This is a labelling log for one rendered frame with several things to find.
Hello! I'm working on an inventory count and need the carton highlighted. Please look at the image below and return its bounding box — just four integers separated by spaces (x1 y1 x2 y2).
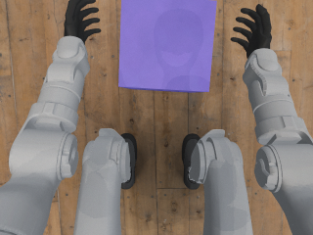
118 0 217 93

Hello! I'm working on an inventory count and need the robot right upper arm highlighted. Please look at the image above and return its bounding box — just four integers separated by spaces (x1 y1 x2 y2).
254 144 313 235

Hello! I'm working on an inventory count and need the right robot hand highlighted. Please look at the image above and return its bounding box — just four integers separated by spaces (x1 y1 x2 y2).
230 4 272 58

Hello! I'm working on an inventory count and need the left robot shin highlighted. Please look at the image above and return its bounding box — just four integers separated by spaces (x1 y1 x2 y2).
82 128 131 183

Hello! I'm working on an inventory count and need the right robot forearm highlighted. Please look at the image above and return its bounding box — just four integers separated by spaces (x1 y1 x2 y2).
243 48 313 146

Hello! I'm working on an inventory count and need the left robot hand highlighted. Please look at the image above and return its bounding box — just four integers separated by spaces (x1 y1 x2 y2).
64 0 101 45

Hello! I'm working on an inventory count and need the robot left upper arm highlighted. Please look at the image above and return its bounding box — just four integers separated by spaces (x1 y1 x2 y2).
0 128 79 235

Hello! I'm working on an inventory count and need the left robot foot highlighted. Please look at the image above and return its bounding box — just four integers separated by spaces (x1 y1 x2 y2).
120 133 137 190

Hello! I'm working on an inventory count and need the left robot forearm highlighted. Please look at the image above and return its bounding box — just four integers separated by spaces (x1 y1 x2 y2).
9 35 90 174

